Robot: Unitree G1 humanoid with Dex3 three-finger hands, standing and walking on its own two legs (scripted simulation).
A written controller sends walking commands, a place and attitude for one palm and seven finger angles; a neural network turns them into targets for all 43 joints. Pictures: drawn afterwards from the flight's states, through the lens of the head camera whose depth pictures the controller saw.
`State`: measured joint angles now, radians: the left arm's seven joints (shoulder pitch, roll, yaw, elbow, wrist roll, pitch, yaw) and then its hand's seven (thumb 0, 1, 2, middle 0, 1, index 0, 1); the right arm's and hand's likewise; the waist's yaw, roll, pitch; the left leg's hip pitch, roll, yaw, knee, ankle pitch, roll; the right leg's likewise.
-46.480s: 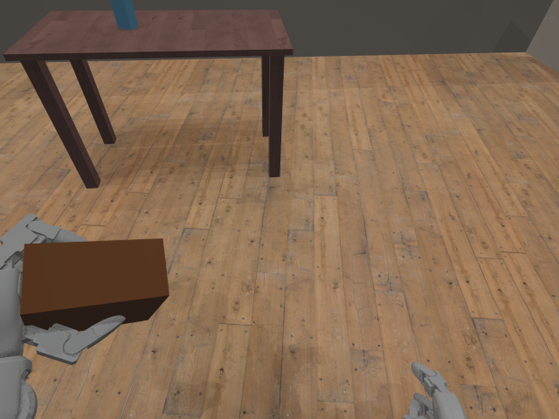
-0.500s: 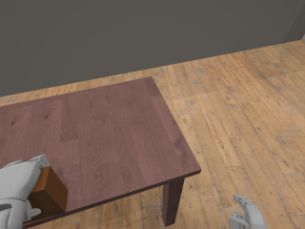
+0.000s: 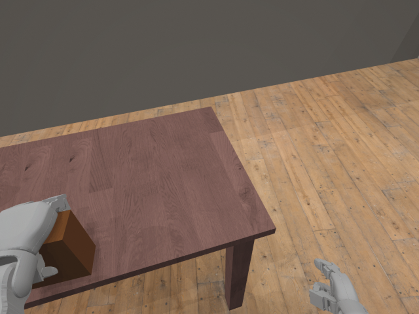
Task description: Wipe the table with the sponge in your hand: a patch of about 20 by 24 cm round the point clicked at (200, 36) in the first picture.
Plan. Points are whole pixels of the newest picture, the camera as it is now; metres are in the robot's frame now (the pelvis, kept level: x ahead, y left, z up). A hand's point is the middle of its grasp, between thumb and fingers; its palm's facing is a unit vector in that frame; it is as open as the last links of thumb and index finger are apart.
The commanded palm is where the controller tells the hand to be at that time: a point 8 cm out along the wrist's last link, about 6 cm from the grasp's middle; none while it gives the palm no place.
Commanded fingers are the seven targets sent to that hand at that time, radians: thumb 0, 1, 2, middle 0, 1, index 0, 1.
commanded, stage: lift the sponge slowly off the table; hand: left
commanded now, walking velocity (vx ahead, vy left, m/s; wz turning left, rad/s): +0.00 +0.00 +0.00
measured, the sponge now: (53, 256) +0.18 +0.33 +0.02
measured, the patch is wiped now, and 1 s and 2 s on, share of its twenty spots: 1.00 1.00 1.00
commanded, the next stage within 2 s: bring the sponge back beside the body in 1.00 s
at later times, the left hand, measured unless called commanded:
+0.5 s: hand (40, 224) +0.20 +0.33 +0.11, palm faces +0.01 -0.04 -1.00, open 10.5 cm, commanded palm +0.17 +0.33 +0.17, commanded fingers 0.00 0.10 1.30 -1.20 -1.60 -1.20 -1.60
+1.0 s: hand (31, 213) +0.20 +0.32 +0.14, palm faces +0.05 -0.02 -1.00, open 10.4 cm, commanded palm +0.17 +0.33 +0.19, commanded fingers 0.00 0.10 1.30 -1.20 -1.60 -1.20 -1.60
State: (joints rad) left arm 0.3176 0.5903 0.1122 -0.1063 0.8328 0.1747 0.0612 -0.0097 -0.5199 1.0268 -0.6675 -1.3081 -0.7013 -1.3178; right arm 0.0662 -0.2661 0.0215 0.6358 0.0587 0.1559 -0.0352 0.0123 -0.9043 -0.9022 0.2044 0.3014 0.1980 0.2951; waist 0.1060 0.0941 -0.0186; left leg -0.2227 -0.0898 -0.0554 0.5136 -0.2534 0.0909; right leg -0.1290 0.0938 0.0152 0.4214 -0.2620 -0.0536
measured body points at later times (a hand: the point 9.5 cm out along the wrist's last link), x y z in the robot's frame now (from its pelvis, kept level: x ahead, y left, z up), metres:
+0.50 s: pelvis +0.00 -0.01 +0.00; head -0.01 -0.04 +0.45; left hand +0.20 +0.32 +0.16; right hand +0.23 -0.22 -0.09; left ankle +0.01 +0.06 -0.74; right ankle -0.02 -0.10 -0.74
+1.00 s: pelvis +0.00 -0.01 +0.00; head -0.02 -0.04 +0.45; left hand +0.19 +0.32 +0.20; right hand +0.23 -0.22 -0.08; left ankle +0.01 +0.06 -0.74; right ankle -0.02 -0.10 -0.74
